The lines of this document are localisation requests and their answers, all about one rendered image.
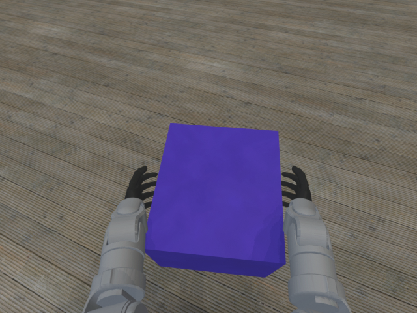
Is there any robot right hand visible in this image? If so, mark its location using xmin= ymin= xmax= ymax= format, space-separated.
xmin=281 ymin=166 xmax=312 ymax=207

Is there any carton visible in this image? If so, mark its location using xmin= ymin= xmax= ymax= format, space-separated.
xmin=145 ymin=123 xmax=286 ymax=278

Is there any robot right forearm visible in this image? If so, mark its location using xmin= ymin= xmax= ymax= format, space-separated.
xmin=283 ymin=198 xmax=352 ymax=313

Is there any robot left forearm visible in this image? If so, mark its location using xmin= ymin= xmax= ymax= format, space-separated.
xmin=82 ymin=198 xmax=148 ymax=313

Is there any robot left hand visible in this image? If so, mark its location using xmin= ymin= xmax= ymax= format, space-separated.
xmin=125 ymin=166 xmax=158 ymax=208

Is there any left robot upper arm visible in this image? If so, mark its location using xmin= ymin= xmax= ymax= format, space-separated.
xmin=87 ymin=300 xmax=149 ymax=313

